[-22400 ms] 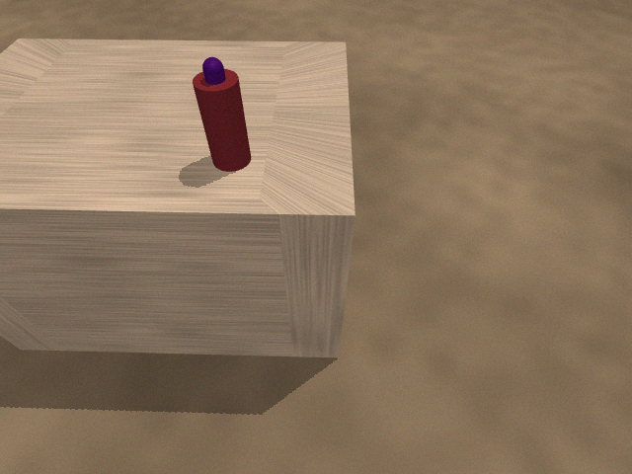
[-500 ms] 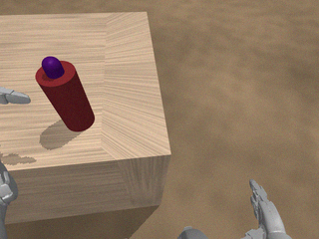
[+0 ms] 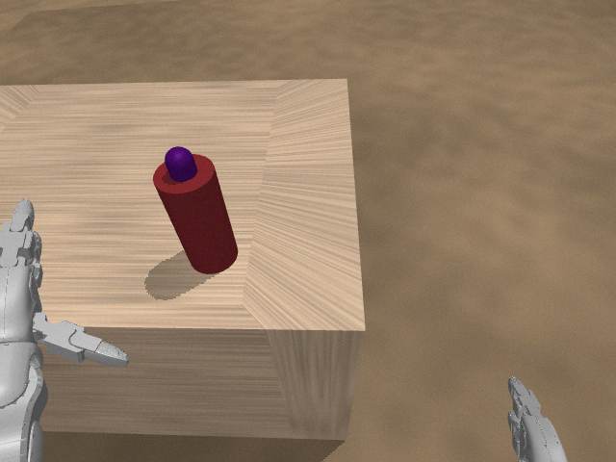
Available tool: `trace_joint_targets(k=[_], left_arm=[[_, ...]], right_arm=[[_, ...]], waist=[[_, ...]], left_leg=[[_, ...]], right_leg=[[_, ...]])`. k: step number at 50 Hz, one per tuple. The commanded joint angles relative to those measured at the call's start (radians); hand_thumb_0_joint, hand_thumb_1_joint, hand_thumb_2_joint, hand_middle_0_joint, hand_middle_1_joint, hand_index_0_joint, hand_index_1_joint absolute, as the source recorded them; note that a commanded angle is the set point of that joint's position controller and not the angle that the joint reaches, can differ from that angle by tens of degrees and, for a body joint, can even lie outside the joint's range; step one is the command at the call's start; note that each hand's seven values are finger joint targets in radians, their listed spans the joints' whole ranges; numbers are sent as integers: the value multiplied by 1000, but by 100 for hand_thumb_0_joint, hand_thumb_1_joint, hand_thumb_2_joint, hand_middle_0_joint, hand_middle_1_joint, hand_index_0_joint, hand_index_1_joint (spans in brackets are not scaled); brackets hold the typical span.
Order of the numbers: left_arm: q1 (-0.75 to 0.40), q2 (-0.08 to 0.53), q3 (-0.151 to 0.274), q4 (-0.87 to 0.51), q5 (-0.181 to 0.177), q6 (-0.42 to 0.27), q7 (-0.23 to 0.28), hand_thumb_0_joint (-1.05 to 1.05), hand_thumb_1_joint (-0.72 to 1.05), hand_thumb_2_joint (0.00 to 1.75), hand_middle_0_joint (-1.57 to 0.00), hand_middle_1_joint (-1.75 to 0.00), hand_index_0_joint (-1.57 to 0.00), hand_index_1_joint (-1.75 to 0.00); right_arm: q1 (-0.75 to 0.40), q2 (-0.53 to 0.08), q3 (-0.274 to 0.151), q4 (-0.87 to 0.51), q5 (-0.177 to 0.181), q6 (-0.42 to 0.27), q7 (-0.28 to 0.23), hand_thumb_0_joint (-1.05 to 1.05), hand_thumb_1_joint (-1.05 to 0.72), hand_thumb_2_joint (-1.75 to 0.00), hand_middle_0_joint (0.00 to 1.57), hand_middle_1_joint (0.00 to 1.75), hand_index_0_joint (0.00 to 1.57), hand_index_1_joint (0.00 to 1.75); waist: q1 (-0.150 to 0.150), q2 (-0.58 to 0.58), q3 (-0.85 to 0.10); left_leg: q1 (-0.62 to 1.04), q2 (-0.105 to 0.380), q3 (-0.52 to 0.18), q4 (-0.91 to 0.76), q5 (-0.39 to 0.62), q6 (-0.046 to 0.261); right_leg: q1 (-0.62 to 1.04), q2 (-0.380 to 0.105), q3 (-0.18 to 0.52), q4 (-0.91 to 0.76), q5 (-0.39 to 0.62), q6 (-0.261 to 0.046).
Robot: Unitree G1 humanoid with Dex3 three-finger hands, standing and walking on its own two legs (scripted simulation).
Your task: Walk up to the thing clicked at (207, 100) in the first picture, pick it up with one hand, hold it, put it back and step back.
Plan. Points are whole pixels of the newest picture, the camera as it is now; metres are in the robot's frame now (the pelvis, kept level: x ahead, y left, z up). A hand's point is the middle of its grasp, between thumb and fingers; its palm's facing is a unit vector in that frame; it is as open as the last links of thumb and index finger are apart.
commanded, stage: sink last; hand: left
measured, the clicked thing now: (197, 209) +0.47 +0.20 +0.06
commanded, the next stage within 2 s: home in 0.48 s
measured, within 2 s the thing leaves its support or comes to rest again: neither
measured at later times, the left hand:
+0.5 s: hand (53, 426) +0.14 +0.24 +0.12, palm faces +0.37 -0.82 -0.43, open 17.5 cm
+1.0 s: hand (137, 461) +0.13 +0.21 +0.01, palm faces +0.21 -0.93 -0.29, open 17.4 cm
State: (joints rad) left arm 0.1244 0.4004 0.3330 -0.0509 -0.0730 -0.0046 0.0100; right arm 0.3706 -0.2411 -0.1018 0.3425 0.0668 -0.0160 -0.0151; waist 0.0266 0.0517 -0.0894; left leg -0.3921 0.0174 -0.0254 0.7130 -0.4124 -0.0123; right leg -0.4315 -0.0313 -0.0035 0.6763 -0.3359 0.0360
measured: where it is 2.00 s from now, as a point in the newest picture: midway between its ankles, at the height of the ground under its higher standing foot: outside the picture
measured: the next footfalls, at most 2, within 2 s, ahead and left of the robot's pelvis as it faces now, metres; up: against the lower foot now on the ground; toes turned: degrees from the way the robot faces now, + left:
none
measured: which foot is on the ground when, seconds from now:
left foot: down 0.00-1.00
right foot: down 0.00-1.00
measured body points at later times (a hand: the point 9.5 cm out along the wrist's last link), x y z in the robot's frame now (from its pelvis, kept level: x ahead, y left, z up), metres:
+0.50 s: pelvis -0.04 -0.02 +0.00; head -0.04 -0.04 +0.45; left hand +0.12 +0.29 +0.15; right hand +0.13 -0.28 -0.06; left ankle -0.03 +0.12 -0.72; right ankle +0.00 -0.15 -0.72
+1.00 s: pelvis -0.03 -0.01 +0.00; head -0.02 -0.01 +0.45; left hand +0.12 +0.26 +0.03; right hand +0.14 -0.23 -0.06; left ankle -0.03 +0.12 -0.72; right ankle +0.00 -0.14 -0.72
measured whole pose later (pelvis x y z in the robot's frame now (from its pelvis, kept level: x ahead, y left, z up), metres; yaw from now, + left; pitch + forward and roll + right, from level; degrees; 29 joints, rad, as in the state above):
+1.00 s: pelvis -0.03 -0.01 +0.00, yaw +1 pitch +1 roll +0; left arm 0.51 0.22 0.13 0.02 -0.02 -0.21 0.02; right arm 0.31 -0.17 -0.05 0.45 0.02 -0.15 -0.05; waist 0.04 0.01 0.00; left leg -0.34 0.00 -0.03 0.67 -0.35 -0.01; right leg -0.39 -0.05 -0.01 0.66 -0.29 0.03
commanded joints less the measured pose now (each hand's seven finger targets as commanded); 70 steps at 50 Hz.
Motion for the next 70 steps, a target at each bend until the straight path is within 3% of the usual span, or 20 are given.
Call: trace_joint_targets(k=[1,3,5,8,11,17,21,23,25,29,36,44,49,53,58,59,60,62,64,70], left_arm=[[-33,213,130,-402,-13,-81,36,0,-56,4,-6,-4,-5,-5],[51,178,112,-461,-15,-91,37,0,-56,4,-5,-4,-5,-5],[172,141,95,-459,-14,-95,30,0,-55,4,-5,-4,-5,-5],[285,139,114,-530,-18,-118,24,0,-53,4,-5,-4,-4,-5],[357,118,112,-558,-19,-147,19,0,-54,5,-5,-5,-4,-5],[310,129,130,-466,-9,-190,28,0,-55,4,-5,-5,-5,-5],[316,120,113,-499,2,-232,33,0,-54,4,-5,-5,-5,-5],[306,157,150,-503,2,-247,40,0,-54,5,-5,-5,-5,-5],[316,137,132,-476,6,-257,41,0,-56,5,-5,-6,-5,-6],[311,147,155,-436,5,-285,43,0,-59,5,-6,-7,-6,-7],[339,40,38,-343,11,-327,26,0,-55,7,-5,-6,-5,-5],[384,-19,-66,-179,33,-291,20,0,-51,9,-6,-6,-6,-6],[275,-73,-172,-88,48,-253,24,0,-57,5,-5,-5,-5,-5],[245,-105,-233,61,60,-225,30,0,-56,5,-5,-5,-5,-5],[189,-80,-236,195,62,-188,41,0,-55,6,-5,-5,-5,-5],[198,-21,-138,165,68,-191,75,0,-56,5,-5,-5,-5,-5],[208,-83,-228,212,72,-181,70,0,-57,5,-5,-5,-5,-5],[198,-126,-276,216,68,-162,78,0,-54,6,-5,-5,-5,-5],[191,-95,-251,225,69,-154,93,0,-55,6,-5,-5,-5,-5],[185,-127,-294,219,69,-123,108,0,-54,6,-5,-5,-5,-5]], right_arm=[[-34,-111,-69,-184,-5,-38,-24,0,53,-6,5,5,5,5],[-12,-88,-55,-178,-8,-37,-27,0,53,-6,5,5,5,5],[-2,-129,-104,-194,-12,-42,-34,0,54,-6,5,5,5,5],[20,-82,-75,-160,-9,-50,-30,0,56,-5,5,5,5,5],[-2,-111,-114,-194,-8,-66,-33,0,55,-6,5,5,5,5],[-31,-118,-128,-164,-23,-95,-56,0,54,-6,5,5,5,5],[-70,-86,-83,-177,-30,-129,-56,0,54,-6,5,5,5,5],[-53,-93,-98,-144,-30,-136,-59,0,54,-6,5,6,5,6],[-63,-129,-126,-159,-32,-153,-62,0,52,-6,5,6,5,6],[-65,-111,-114,-122,-32,-170,-56,0,48,-7,5,6,5,6],[-126,11,46,-115,-28,-195,-35,0,-8,-53,14,19,14,19],[-73,-105,-64,-55,-48,-191,-49,0,-54,-70,17,24,17,24],[-131,-28,18,-59,-46,-190,-49,0,-85,-88,20,29,20,29],[-126,4,64,-38,-52,-187,-55,0,-90,-90,20,30,20,30],[-125,-45,42,-47,-57,-170,-60,0,-90,-90,20,30,20,30],[-126,-99,48,122,-62,-161,-63,0,-90,-90,20,30,20,30],[-137,-85,59,102,-59,-161,-65,0,-90,-90,20,30,20,30],[-163,-68,67,88,-57,-168,-68,0,-90,-90,20,30,20,30],[-161,-77,65,116,-56,-160,-70,0,-90,-90,20,30,20,30],[-186,-87,61,132,-54,-151,-66,0,-90,-90,20,30,20,30]], waist=[[1,9,-127],[3,18,-78],[-5,-27,-59],[17,-17,-1],[13,-36,12],[-4,-98,53],[24,-54,24],[31,-29,41],[20,-39,40],[38,-42,84],[57,-49,100],[-9,-77,10],[-21,-67,22],[-24,-35,-17],[-19,-2,-63],[7,12,-64],[-18,20,-37],[-27,-1,-38],[-17,32,-67],[-27,-25,-64]], left_leg=[[69,-18,56,-105,382,-5],[48,-24,58,-113,322,-1],[51,-31,64,-111,278,10],[24,-35,66,-118,223,16],[16,-31,58,-129,191,18],[-10,-47,66,-127,62,31],[-10,-48,63,-143,40,31],[-29,-53,65,-148,18,31],[-18,-47,60,-162,11,31],[-47,-40,51,-188,-26,31],[-48,-39,54,-200,3,33],[54,-33,52,-177,169,24],[36,-32,45,-176,162,23],[19,-31,42,-158,185,19],[18,-24,45,-139,248,6],[14,-21,24,-119,228,-3],[7,-21,26,-120,216,-4],[-9,-21,30,-112,197,0],[-2,-23,40,-96,242,-3],[-5,-7,28,-78,303,-6]], right_leg=[[140,23,-55,-59,289,-40],[118,19,-55,-72,235,-38],[115,12,-53,-84,217,-33],[92,11,-61,-92,162,-30],[85,14,-67,-85,128,-30],[49,-3,-39,-126,-3,-18],[82,-4,-41,-120,-22,-21],[84,-7,-36,-128,-46,-21],[91,-2,-41,-128,-44,-22],[110,5,-50,-139,-74,-22],[130,8,-50,-144,-47,-22],[120,17,-59,-123,114,-24],[93,13,-59,-120,106,-24],[100,7,-57,-97,135,-28],[127,10,-53,-79,191,-35],[133,20,-55,-64,173,-38],[115,19,-52,-70,166,-37],[107,21,-52,-68,161,-35],[119,21,-52,-58,194,-39],[114,32,-65,-37,236,-40]])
